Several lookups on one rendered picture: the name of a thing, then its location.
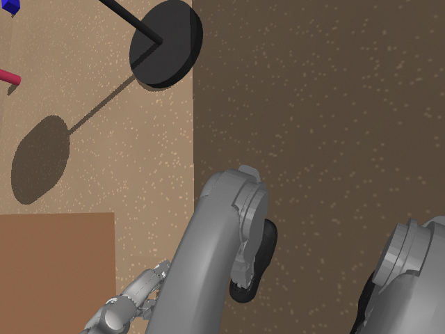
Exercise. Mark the left robot arm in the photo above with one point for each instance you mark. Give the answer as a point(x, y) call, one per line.
point(112, 318)

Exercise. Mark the left robot hand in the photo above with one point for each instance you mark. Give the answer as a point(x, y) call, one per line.
point(139, 290)

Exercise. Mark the right robot foot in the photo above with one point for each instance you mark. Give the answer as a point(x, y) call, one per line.
point(362, 304)

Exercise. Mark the left robot foot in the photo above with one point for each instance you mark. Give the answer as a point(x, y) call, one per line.
point(262, 260)

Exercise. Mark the floor lamp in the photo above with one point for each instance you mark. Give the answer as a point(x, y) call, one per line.
point(166, 43)

